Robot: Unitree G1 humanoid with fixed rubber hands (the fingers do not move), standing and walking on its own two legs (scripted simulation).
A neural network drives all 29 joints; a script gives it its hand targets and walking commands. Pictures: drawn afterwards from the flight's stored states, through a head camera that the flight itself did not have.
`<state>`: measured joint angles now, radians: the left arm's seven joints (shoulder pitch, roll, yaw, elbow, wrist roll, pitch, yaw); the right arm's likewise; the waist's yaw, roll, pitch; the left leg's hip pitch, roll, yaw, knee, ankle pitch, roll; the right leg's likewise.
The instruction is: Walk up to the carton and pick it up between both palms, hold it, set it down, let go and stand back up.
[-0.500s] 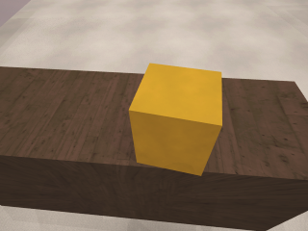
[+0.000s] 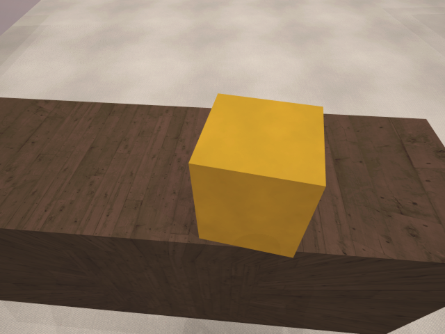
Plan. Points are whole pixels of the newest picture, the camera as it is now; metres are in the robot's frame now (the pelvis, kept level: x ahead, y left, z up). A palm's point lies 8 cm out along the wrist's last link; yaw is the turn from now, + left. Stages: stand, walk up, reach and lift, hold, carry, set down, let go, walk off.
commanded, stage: stand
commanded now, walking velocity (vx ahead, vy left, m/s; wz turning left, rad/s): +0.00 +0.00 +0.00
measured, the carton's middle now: (256, 177) +0.42 -0.05 +0.04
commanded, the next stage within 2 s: none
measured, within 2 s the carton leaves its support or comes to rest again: neither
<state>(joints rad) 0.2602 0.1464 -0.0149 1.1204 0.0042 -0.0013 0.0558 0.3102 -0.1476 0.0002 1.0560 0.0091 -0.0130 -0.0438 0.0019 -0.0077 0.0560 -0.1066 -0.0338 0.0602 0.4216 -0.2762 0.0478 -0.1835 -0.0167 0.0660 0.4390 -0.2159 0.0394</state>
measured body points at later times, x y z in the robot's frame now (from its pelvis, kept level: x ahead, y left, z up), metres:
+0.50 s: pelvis +0.00 +0.00 +0.00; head +0.01 +0.01 +0.45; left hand -0.01 +0.22 -0.16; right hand -0.01 -0.22 -0.16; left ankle -0.03 +0.09 -0.74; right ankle +0.02 -0.14 -0.74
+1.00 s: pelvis +0.00 +0.00 +0.00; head +0.01 +0.00 +0.45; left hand +0.00 +0.22 -0.16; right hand -0.01 -0.22 -0.16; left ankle -0.03 +0.09 -0.74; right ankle +0.02 -0.14 -0.74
